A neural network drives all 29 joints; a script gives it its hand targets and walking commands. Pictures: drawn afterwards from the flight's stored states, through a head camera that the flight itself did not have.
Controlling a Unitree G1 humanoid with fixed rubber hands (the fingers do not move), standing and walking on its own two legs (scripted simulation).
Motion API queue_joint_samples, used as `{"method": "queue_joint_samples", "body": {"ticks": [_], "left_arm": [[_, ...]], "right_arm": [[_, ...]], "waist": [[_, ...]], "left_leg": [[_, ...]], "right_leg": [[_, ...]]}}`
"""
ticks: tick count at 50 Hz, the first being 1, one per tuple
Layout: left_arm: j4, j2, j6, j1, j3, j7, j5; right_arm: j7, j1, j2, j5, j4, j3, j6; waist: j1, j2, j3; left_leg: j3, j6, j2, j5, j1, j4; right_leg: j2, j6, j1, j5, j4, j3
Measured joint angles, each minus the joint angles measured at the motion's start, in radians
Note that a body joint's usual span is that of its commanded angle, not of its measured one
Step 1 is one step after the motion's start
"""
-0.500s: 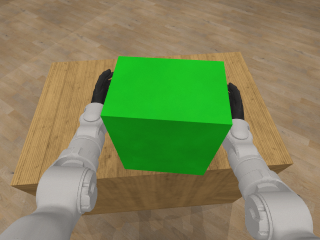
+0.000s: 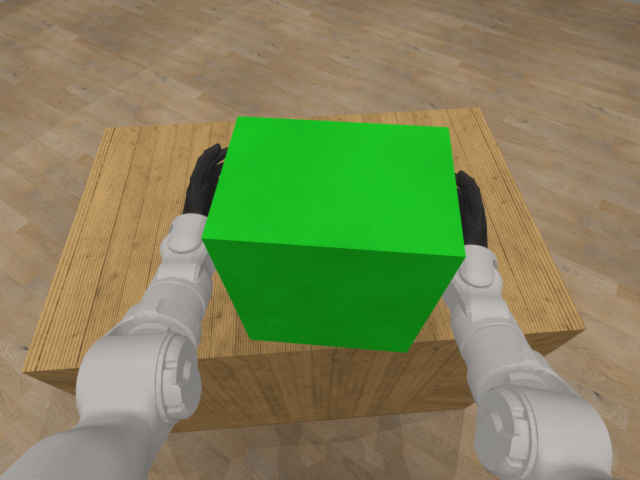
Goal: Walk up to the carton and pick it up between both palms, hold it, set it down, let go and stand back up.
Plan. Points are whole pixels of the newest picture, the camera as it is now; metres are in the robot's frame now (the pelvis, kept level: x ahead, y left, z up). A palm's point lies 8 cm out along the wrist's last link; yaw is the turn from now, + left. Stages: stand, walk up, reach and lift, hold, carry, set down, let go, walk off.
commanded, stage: reach and lift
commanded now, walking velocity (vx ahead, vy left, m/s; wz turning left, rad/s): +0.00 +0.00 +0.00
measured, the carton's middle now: (333, 250) +0.42 +0.02 +0.01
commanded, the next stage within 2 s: none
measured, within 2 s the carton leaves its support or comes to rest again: leaves its support in 0.56 s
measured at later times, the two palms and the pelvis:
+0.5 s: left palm (202, 209) +0.44 +0.19 +0.07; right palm (469, 240) +0.41 -0.14 +0.06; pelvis +0.00 +0.00 +0.00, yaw +0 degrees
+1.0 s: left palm (199, 216) +0.42 +0.19 +0.08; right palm (476, 252) +0.39 -0.15 +0.06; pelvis -0.02 +0.00 +0.00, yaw +0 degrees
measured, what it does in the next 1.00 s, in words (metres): stands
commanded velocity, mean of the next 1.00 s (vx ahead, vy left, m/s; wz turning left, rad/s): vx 0.00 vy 0.00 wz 0.00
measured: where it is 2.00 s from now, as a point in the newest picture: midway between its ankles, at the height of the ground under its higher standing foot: outside the picture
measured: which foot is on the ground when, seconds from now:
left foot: down 0.00-1.00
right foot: down 0.00-1.00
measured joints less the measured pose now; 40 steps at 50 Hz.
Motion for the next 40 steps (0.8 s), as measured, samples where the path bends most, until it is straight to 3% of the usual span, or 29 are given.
{"method": "queue_joint_samples", "body": {"ticks": [22, 40], "left_arm": [[0.008, -0.002, -0.018, 0.000, 0.000, 0.000, 0.000], [0.097, -0.004, -0.201, 0.000, -0.003, -0.003, 0.000]], "right_arm": [[0.000, 0.007, 0.000, 0.000, 0.000, 0.000, -0.017], [-0.004, 0.025, 0.001, -0.001, 0.077, -0.024, -0.205]], "waist": [[0.000, -0.002, 0.000], [0.000, -0.001, 0.000]], "left_leg": [[0.000, 0.000, 0.000, 0.002, 0.001, 0.000], [0.000, -0.001, 0.000, 0.020, 0.000, 0.000]], "right_leg": [[0.000, 0.000, 0.001, 0.003, -0.001, 0.000], [0.000, 0.000, 0.006, 0.025, -0.010, 0.000]]}}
